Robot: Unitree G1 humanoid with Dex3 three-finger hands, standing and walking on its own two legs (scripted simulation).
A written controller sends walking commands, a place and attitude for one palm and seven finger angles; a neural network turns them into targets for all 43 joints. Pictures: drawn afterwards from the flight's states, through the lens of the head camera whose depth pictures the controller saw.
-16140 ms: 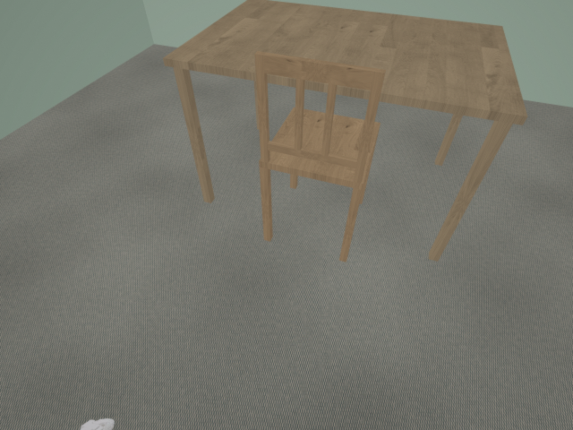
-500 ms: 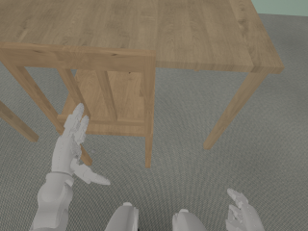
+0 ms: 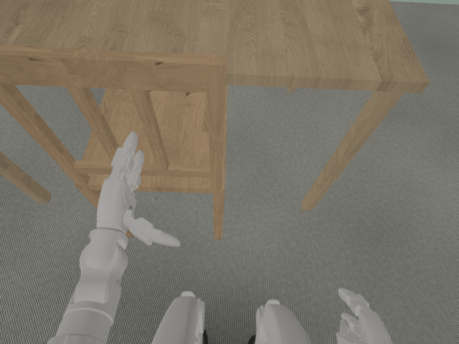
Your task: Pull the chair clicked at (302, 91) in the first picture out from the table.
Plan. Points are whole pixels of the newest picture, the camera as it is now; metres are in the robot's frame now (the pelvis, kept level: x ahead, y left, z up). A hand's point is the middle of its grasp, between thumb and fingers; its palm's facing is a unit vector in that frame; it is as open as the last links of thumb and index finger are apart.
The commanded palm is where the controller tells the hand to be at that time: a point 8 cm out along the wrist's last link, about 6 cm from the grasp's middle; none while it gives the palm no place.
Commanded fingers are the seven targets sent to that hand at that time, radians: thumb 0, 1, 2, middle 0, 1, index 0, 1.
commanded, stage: aim the fingers beside a spindle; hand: left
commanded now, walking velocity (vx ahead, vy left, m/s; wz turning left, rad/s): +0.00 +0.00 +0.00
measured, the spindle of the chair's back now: (103, 132) +0.49 +0.26 +0.01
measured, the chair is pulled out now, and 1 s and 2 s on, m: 0.00 0.00 0.00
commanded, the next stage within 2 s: none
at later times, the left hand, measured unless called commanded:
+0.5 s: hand (156, 208) +0.33 +0.14 +0.03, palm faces -0.04 -1.00 -0.02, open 16.9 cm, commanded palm +0.32 +0.19 +0.03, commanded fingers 0.00 -0.50 0.30 -0.06 -0.08 -0.06 -0.08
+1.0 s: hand (145, 200) +0.34 +0.15 +0.04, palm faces +0.02 -1.00 -0.05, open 16.9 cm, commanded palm +0.31 +0.20 +0.03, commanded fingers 0.00 -0.50 0.30 -0.06 -0.08 -0.06 -0.08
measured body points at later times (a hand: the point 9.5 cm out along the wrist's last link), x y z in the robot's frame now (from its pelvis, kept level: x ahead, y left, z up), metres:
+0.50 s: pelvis +0.00 +0.00 +0.00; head +0.10 +0.01 +0.44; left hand +0.33 +0.19 +0.03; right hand +0.16 -0.25 -0.10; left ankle +0.03 +0.09 -0.62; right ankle +0.01 -0.11 -0.62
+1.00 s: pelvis +0.00 +0.00 +0.00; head +0.09 +0.01 +0.44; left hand +0.33 +0.20 +0.04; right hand +0.15 -0.24 -0.10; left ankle +0.03 +0.09 -0.62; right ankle +0.01 -0.11 -0.62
